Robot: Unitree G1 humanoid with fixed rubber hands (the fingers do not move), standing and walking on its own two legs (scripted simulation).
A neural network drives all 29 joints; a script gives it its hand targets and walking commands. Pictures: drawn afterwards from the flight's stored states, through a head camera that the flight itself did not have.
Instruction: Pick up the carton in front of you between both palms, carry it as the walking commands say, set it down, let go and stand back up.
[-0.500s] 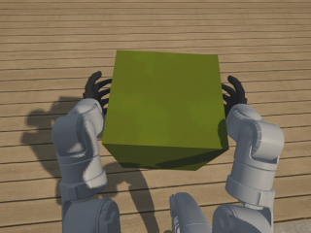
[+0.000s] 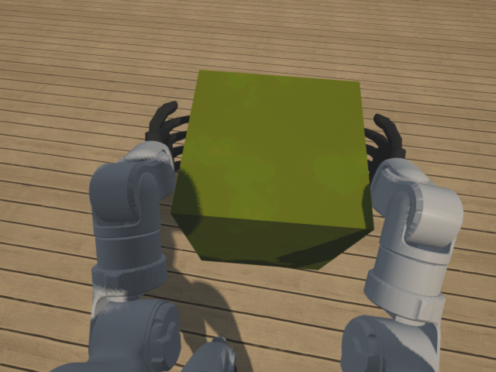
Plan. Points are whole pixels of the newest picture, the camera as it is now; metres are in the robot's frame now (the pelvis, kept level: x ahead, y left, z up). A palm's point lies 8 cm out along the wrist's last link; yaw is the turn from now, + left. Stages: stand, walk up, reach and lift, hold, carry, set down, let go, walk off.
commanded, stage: carry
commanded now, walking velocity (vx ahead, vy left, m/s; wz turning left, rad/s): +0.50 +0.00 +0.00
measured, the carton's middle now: (267, 185) +0.38 +0.04 +0.11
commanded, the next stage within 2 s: none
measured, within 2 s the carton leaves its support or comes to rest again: neither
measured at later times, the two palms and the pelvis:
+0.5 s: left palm (237, 85) +0.65 +0.13 +0.10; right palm (382, 101) +0.63 -0.17 +0.11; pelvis +0.31 +0.01 +0.01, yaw -4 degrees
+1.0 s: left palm (247, 36) +0.89 +0.15 +0.10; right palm (363, 46) +0.88 -0.15 +0.10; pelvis +0.64 +0.01 -0.01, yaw -3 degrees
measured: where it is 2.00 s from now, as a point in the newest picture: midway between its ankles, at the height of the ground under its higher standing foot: (290, 180)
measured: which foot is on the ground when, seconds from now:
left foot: up 0.00-0.10, down 0.12-0.58, up 0.60-0.90, down 0.92-1.00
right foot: down 0.00-0.16, up 0.18-0.54, down 0.56-0.94, up 0.96-1.00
